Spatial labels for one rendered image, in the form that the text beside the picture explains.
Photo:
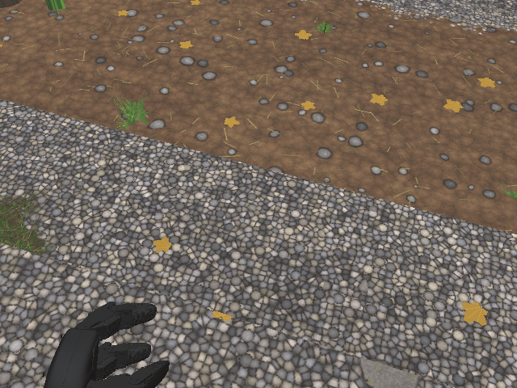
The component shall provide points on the left robot hand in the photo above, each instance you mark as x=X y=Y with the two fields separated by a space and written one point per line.
x=79 y=361

